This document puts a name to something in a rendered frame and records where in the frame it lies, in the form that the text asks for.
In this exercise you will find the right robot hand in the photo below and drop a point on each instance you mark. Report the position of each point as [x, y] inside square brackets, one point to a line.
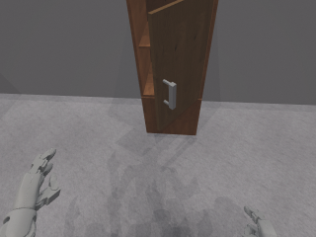
[264, 227]

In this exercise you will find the robot left forearm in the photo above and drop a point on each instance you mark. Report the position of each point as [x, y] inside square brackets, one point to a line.
[19, 222]

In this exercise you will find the cupboard door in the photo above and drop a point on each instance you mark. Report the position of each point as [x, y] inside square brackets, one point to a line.
[178, 34]

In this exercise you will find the left robot hand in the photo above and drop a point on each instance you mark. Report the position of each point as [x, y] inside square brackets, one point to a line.
[28, 193]

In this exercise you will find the handle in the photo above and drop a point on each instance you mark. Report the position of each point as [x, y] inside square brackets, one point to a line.
[172, 94]

